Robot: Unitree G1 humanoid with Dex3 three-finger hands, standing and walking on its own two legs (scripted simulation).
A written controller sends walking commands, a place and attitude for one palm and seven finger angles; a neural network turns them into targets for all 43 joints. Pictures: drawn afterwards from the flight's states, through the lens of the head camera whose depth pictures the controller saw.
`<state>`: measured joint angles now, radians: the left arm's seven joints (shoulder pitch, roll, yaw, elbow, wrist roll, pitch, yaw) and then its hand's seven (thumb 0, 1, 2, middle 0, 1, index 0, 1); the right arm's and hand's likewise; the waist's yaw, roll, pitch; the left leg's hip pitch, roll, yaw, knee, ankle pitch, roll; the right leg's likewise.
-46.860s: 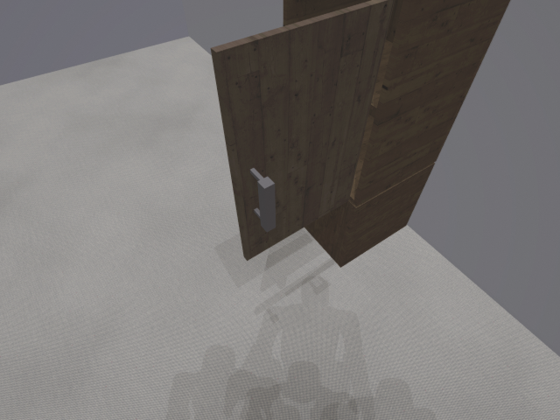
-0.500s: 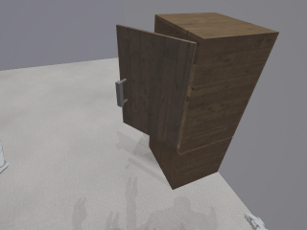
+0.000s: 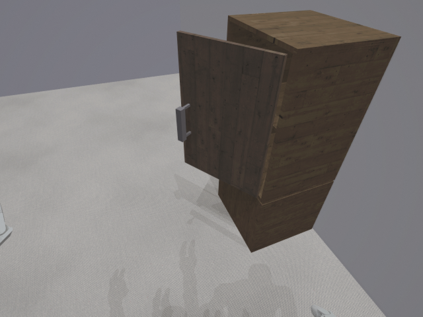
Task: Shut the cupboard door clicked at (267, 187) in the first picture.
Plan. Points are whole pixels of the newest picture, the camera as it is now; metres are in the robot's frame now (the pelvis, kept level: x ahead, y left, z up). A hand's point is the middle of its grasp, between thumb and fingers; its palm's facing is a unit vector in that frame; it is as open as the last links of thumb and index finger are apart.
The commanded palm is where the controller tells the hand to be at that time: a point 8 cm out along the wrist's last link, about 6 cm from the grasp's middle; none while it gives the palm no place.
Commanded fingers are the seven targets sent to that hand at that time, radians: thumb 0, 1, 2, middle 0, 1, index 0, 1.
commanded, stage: stop stepping back and stand still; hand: left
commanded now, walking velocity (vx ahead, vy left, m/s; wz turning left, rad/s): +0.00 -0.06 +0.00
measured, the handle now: (184, 122) +0.88 +0.18 -0.08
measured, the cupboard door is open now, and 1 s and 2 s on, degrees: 33 33 33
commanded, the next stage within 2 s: let the arm hang, fingers relaxed in 0.28 s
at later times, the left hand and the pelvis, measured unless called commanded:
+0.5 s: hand (64, 258) +0.21 +0.28 +0.05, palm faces +0.20 -0.82 -0.53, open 7.4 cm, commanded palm none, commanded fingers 0.00 0.90 0.90 -0.20 -0.30 -0.20 -0.30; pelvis +0.00 +0.02 -0.01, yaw +2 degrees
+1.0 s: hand out of the picture -0.10 +0.22 -0.17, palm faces +0.11 -0.96 -0.24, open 7.3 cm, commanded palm none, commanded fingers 0.00 0.90 0.90 -0.20 -0.30 -0.20 -0.30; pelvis -0.01 +0.03 +0.00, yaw +4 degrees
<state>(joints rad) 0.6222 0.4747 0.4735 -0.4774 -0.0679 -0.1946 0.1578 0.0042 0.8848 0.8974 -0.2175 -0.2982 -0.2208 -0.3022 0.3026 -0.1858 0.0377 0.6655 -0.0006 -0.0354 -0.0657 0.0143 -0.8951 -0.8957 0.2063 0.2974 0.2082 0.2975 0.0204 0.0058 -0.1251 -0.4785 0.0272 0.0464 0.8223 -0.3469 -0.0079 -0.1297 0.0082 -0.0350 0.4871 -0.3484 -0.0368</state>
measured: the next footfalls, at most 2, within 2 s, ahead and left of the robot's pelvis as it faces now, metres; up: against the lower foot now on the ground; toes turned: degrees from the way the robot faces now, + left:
left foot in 0.08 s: +0.10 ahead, +0.16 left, +0.00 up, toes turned +8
right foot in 0.28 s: +0.00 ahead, -0.10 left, +0.00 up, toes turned +0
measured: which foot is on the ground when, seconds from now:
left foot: up 0.00-0.06, down 0.08-1.00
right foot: down 0.00-0.16, up 0.18-0.26, down 0.28-1.00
